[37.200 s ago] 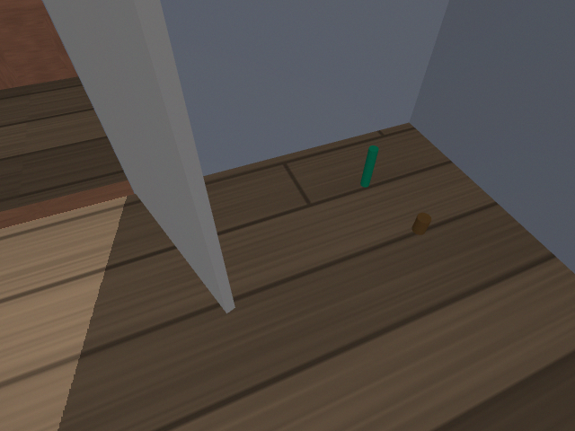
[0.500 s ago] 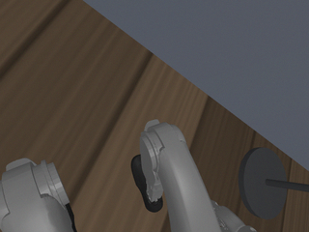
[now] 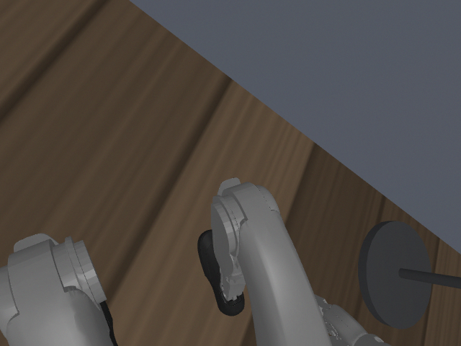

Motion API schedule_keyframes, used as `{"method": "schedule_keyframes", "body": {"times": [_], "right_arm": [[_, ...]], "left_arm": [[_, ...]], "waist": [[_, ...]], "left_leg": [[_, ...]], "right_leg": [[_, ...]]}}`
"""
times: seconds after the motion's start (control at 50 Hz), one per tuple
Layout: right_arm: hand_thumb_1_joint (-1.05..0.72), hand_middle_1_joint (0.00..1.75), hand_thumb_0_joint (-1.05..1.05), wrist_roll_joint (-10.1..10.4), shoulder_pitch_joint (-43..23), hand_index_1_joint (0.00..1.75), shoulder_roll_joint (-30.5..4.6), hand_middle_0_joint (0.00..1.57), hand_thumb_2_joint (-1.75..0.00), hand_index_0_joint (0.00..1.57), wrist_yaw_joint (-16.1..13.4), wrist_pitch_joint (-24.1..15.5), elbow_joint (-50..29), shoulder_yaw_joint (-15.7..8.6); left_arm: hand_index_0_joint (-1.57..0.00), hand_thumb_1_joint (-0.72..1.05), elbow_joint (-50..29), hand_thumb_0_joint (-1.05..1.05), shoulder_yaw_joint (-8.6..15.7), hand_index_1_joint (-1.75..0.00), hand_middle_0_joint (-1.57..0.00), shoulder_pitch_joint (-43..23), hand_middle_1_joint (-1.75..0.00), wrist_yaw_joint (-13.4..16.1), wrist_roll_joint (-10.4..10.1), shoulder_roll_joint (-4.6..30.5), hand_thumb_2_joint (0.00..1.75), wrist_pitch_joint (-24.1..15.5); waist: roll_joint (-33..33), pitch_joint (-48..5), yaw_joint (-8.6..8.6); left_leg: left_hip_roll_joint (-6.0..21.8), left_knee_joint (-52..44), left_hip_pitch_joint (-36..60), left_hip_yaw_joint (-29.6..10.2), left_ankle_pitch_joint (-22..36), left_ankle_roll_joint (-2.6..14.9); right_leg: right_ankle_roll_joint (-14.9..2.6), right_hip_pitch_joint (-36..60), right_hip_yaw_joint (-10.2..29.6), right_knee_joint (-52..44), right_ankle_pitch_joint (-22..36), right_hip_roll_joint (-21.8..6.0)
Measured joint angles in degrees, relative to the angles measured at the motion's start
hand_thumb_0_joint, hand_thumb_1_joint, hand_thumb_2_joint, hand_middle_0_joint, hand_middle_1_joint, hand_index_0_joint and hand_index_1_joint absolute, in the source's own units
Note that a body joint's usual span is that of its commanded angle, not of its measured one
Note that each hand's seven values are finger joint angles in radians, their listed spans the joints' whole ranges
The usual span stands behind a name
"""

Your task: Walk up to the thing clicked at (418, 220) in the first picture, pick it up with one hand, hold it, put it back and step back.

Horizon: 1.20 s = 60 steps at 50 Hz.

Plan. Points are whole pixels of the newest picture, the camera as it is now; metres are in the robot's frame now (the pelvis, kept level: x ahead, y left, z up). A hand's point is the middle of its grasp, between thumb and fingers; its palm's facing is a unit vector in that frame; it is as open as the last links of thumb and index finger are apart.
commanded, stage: withdraw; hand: left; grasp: from above
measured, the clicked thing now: out of the picture +0.47 +0.32 -0.26
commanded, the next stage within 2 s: home in 1.04 s
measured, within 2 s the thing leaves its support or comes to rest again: neither
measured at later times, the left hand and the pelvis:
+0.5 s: hand out of the picture +0.46 +0.36 -0.11, palm faces -0.32 -0.08 -0.94, open 14.1 cm; pelvis +0.00 +0.00 +0.03, yaw +3 degrees
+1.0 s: hand out of the picture +0.44 +0.34 -0.09, palm faces -0.45 -0.08 -0.89, open 13.9 cm; pelvis -0.02 -0.01 +0.05, yaw +6 degrees
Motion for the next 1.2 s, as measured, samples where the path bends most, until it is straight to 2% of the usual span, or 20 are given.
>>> {"method": "schedule_keyframes", "body": {"times": [0.06, 0.2, 0.28, 0.36, 0.46, 0.56, 0.62, 0.66, 0.74, 0.82, 0.9, 0.96, 1.02, 1.1, 1.16, 1.2], "right_arm": [[-0.90, 0.30, 0.00, -0.1, 0.1, 0.30, -0.1, 0.20, -0.90, 0.20, -0.1, 0.0, -0.1, 0.1], [-0.91, 0.30, 0.00, -0.2, 0.4, 0.30, -0.3, 0.20, -0.90, 0.20, -0.2, -0.4, -0.3, 0.2], [-0.91, 0.30, 0.00, 0.3, 1.5, 0.30, 0.0, 0.20, -0.90, 0.20, -0.2, 0.0, 0.1, -0.6], [-0.91, 0.30, 0.00, 1.7, 2.8, 0.30, 0.8, 0.20, -0.90, 0.20, 0.1, 1.3, 0.9, -2.7], [-0.92, 0.30, 0.01, 4.8, 3.4, 0.30, 2.0, 0.20, -0.90, 0.20, 0.3, 4.1, 1.4, -5.9], [-0.92, 0.30, 0.01, 7.7, 2.8, 0.30, 2.7, 0.20, -0.90, 0.20, -1.1, 7.7, 0.7, -8.7], [-0.92, 0.30, 0.01, 8.7, 2.3, 0.30, 2.6, 0.20, -0.90, 0.20, -2.5, 9.3, -0.7, -9.5], [-0.92, 0.30, 0.01, 9.1, 1.8, 0.30, 2.2, 0.20, -0.90, 0.20, -3.7, 10.0, -1.7, -9.6], [-0.92, 0.30, 0.00, 9.5, 1.5, 0.30, 1.4, 0.20, -0.90, 0.20, -5.9, 10.5, -2.8, -9.6], [-0.92, 0.30, 0.00, 9.2, 1.4, 0.30, 0.5, 0.20, -0.90, 0.20, -7.4, 10.9, -2.6, -9.0], [-0.91, 0.30, 0.00, 8.5, 1.6, 0.30, 0.2, 0.20, -0.90, 0.20, -8.2, 10.8, -1.8, -8.1], [-0.91, 0.30, 0.00, 7.8, 2.0, 0.30, 0.2, 0.20, -0.90, 0.20, -8.2, 10.6, -1.5, -7.3], [-0.91, 0.30, 0.00, 7.0, 2.8, 0.30, 0.4, 0.20, -0.90, 0.20, -8.0, 10.2, -1.4, -6.7], [-0.91, 0.30, 0.00, 6.2, 4.2, 0.30, 1.0, 0.20, -0.90, 0.20, -7.6, 9.5, -1.0, -6.1], [-0.91, 0.30, 0.01, 6.1, 5.5, 0.30, 1.9, 0.20, -0.90, 0.20, -7.2, 9.1, -0.6, -6.2], [-0.91, 0.30, 0.01, 6.3, 6.2, 0.30, 2.6, 0.20, -0.90, 0.20, -6.9, 9.0, -0.1, -6.5]], "left_arm": [[-0.16, -0.42, 0.5, 0.00, -0.7, -0.96, -0.17, -0.3, -0.96, 0.1, 0.1, -0.1, 0.96, 0.1], [-0.12, -0.47, 0.3, 0.00, 0.8, -1.00, -0.12, -0.5, -1.01, 0.2, 0.5, 0.7, 0.99, 0.5], [-0.11, -0.50, -5.1, 0.00, 0.7, -1.01, -0.11, 0.8, -1.01, -0.9, -0.2, -0.7, 0.99, 1.3], [-0.10, -0.51, -11.8, 0.00, 0.5, -1.01, -0.10, 3.4, -1.01, -2.9, -1.7, -4.0, 0.99, 3.3], [-0.09, -0.52, -20.1, 0.00, -1.2, -1.00, -0.09, 6.1, -1.01, -8.6, -4.4, -8.3, 1.00, 6.5], [-0.09, -0.52, -25.0, 0.00, -4.5, -1.00, -0.10, 6.7, -1.00, -16.3, -6.7, -11.2, 1.00, 8.4], [-0.09, -0.53, -25.2, 0.00, -6.6, -1.00, -0.10, 6.0, -0.99, -20.9, -8.2, -11.8, 1.01, 8.4], [-0.09, -0.53, -24.8, 0.00, -7.1, -1.00, -0.10, 5.6, -0.99, -23.4, -8.9, -11.8, 1.01, 7.5], [-0.10, -0.52, -24.9, 0.00, -8.5, -0.99, -0.11, 4.7, -0.98, -26.4, -9.2, -11.8, 1.01, 4.7], [-0.11, -0.51, -23.0, 0.00, -9.3, -0.98, -0.12, 2.9, -0.97, -25.5, -8.0, -11.3, 1.00, 1.3], [-0.11, -0.51, -18.6, 0.00, -9.8, -0.98, -0.12, 0.3, -0.97, -22.0, -5.4, -10.4, 1.00, -0.6], [-0.11, -0.50, -15.1, 0.00, -9.1, -0.98, -0.12, -1.2, -0.97, -19.0, -3.2, -9.6, 1.00, -1.2], [-0.12, -0.50, -12.6, 0.00, -7.1, -0.98, -0.13, -2.1, -0.97, -16.0, -1.3, -8.8, 1.00, -1.3], [-0.13, -0.49, -11.1, 0.00, -3.8, -0.97, -0.13, -2.2, -0.97, -13.0, 0.4, -7.6, 0.98, -0.7], [-0.14, -0.47, -12.9, 0.00, -2.0, -0.96, -0.14, -0.7, -0.96, -11.9, 0.2, -7.3, 0.97, 0.5], [-0.15, -0.46, -14.8, 0.00, -1.5, -0.94, -0.16, 0.6, -0.94, -11.8, -0.6, -7.7, 0.96, 1.5]], "waist": [[0.0, 0.0, -0.09], [-0.1, 0.3, -0.46], [0.7, -0.9, 0.49], [2.5, -4.0, 2.02], [4.9, -8.0, 4.61], [6.9, -11.2, 7.27], [7.6, -12.2, 8.35], [7.6, -12.1, 8.62], [7.0, -11.7, 9.09], [5.9, -11.1, 8.66], [5.0, -10.3, 7.33], [4.6, -9.3, 6.06], [4.5, -8.2, 4.84], [4.7, -6.7, 3.58], [5.1, -6.4, 3.30], [5.4, -6.7, 3.51]], "left_leg": [[0.0, -0.1, 0.0, 0.1, 0.2, -0.03], [0.0, 0.1, 0.0, 0.1, 0.4, -0.10], [0.0, -0.3, -0.5, 0.2, 0.4, -0.23], [-0.1, -1.4, -0.7, 1.0, 0.2, -0.26], [0.0, -4.3, 0.5, 3.0, 0.2, 0.11], [0.1, -9.2, 3.9, 5.3, 1.0, 0.52], [0.2, -12.1, 6.2, 6.4, 1.7, 0.75], [0.3, -13.7, 7.6, 6.8, 2.3, 0.88], [0.2, -15.9, 9.1, 7.3, 3.5, 0.85], [0.0, -16.4, 8.9, 7.4, 4.4, 0.72], [-0.3, -15.2, 7.4, 7.0, 4.9, 0.52], [-0.5, -13.7, 5.7, 6.5, 5.1, 0.46], [-0.7, -11.9, 3.9, 6.1, 5.2, 0.46], [-1.0, -9.8, 1.9, 5.7, 5.3, 0.50], [-1.0, -8.8, 0.8, 5.8, 5.2, 0.49], [-1.0, -8.7, 0.6, 6.0, 4.9, 0.48]], "right_leg": [[-0.23, -0.1, 0.1, 0.1, 0.1, 0.0], [-0.13, -0.3, 0.1, 0.3, 0.5, 0.1], [-0.34, -0.8, 0.2, 0.0, 0.4, 0.0], [-0.50, -1.1, 0.6, -0.6, -0.2, -0.5], [-0.35, -0.2, 1.8, -2.3, -0.8, -1.3], [-0.67, 2.6, 3.2, -5.7, -0.9, -2.3], [-0.82, 4.5, 3.7, -8.0, -0.4, -2.7], [-0.95, 5.8, 3.9, -9.4, 0.1, -2.8], [-1.29, 7.0, 4.1, -11.2, 1.1, -3.1], [-1.45, 6.8, 4.1, -11.4, 1.8, -3.2], [-1.55, 5.4, 3.9, -10.3, 2.1, -3.2], [-1.50, 4.0, 3.7, -9.0, 2.3, -3.0], [-1.42, 2.6, 3.5, -7.5, 2.4, -2.9], [-1.38, 0.9, 3.5, -5.6, 2.4, -2.8], [-1.32, -0.2, 3.7, -4.6, 2.1, -2.7], [-1.23, -0.6, 3.9, -4.4, 1.9, -2.6]]}}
